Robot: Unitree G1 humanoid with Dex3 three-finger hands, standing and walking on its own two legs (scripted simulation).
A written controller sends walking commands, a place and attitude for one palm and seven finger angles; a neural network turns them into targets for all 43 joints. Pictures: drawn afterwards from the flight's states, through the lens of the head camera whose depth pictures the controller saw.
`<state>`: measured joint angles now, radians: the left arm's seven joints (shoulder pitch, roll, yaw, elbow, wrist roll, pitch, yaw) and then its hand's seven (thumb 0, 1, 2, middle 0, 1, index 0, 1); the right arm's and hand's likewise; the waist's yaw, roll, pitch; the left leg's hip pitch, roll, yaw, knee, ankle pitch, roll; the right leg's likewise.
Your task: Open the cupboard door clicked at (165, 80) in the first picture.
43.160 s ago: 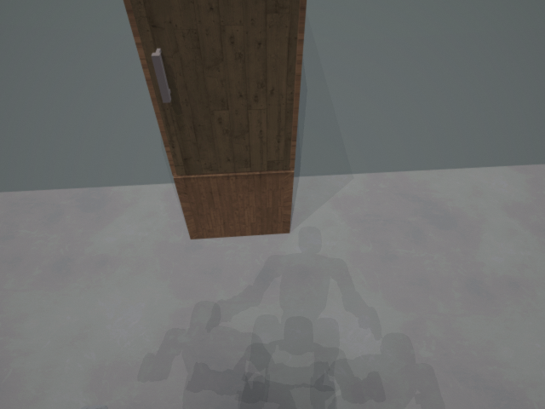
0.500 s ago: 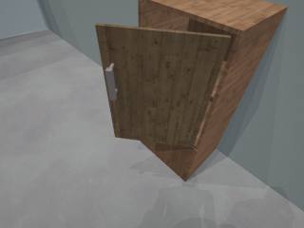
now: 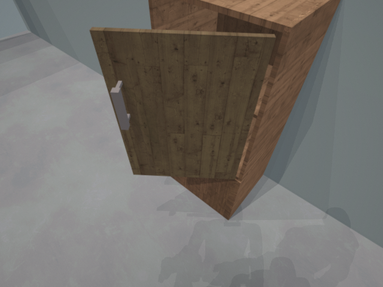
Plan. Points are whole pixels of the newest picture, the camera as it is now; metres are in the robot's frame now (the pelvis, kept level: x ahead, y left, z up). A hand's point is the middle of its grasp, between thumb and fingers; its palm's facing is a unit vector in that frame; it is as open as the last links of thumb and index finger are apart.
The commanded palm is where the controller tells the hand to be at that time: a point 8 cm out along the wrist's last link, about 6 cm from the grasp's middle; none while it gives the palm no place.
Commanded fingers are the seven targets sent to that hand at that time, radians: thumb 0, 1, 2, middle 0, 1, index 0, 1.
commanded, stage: come to a stop and stand still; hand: left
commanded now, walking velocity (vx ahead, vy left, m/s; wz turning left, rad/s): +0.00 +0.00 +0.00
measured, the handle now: (122, 105) +0.57 +0.23 +0.05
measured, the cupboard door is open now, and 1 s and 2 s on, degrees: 38 38 38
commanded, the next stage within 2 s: look again from close up in 0.50 s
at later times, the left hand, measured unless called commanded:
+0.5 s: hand out of the picture -0.05 +0.16 -0.17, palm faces +0.05 -0.98 -0.19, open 7.4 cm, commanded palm none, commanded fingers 0.00 0.90 0.90 -0.20 -0.30 -0.20 -0.30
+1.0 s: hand out of the picture -0.04 +0.15 -0.17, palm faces +0.07 -0.98 -0.17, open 7.3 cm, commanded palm none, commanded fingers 0.00 0.90 0.90 -0.20 -0.30 -0.20 -0.30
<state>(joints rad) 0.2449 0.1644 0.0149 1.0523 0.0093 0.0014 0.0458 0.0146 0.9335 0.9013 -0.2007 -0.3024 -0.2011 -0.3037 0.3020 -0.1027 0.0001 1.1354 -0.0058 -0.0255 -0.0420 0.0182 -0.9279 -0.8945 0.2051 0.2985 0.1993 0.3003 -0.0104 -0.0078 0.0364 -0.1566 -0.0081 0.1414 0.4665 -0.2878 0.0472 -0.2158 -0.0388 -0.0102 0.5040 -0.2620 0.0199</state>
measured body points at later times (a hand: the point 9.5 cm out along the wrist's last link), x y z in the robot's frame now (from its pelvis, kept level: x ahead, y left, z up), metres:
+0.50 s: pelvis -0.03 -0.01 +0.00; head -0.04 -0.01 +0.45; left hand -0.05 +0.21 -0.16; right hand +0.00 -0.24 -0.15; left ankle -0.02 +0.08 -0.74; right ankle +0.00 -0.13 -0.74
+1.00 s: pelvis -0.03 -0.02 +0.00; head -0.02 -0.01 +0.45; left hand -0.04 +0.20 -0.16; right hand -0.02 -0.23 -0.16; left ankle -0.02 +0.08 -0.74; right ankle +0.00 -0.13 -0.74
